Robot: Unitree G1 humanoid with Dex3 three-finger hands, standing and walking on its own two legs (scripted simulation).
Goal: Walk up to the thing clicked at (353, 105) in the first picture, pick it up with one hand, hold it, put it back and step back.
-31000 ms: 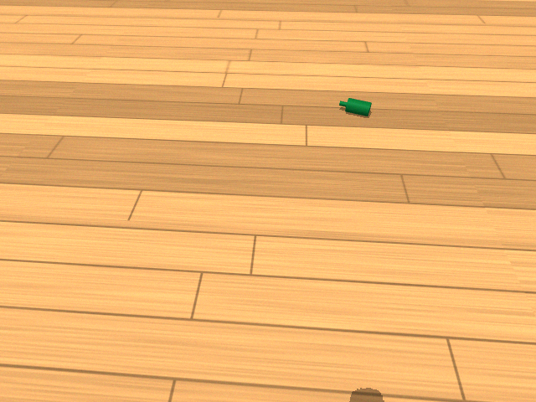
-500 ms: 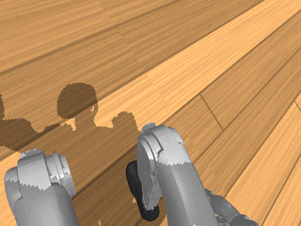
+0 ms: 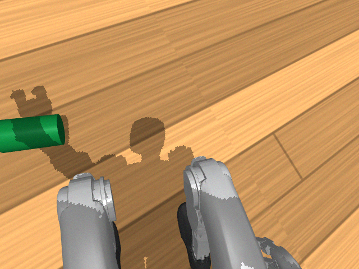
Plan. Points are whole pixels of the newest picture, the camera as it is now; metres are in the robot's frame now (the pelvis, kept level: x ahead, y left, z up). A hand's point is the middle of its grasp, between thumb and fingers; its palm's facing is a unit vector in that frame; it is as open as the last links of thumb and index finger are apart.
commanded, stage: withdraw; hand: left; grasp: from above
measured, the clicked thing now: (21, 134) +0.45 +0.36 -0.29
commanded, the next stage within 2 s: home in 0.50 s
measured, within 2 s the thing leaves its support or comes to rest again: neither
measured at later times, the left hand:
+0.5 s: hand out of the picture +0.43 +0.35 -0.15, palm faces -0.42 -0.08 -0.90, open 13.9 cm
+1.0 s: hand out of the picture +0.38 +0.32 -0.01, palm faces -0.34 -0.41 -0.85, open 10.1 cm
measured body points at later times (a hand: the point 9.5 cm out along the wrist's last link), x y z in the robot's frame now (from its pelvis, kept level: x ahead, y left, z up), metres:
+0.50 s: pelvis -0.02 +0.00 +0.00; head +0.21 +0.09 +0.37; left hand +0.45 +0.35 -0.10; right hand +0.06 -0.28 -0.10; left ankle +0.07 +0.13 -0.30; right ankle +0.10 -0.12 -0.30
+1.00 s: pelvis +0.00 +0.00 +0.10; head +0.20 +0.06 +0.50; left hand +0.39 +0.34 +0.03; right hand +0.11 -0.25 -0.02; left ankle +0.07 +0.13 -0.30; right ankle +0.10 -0.12 -0.30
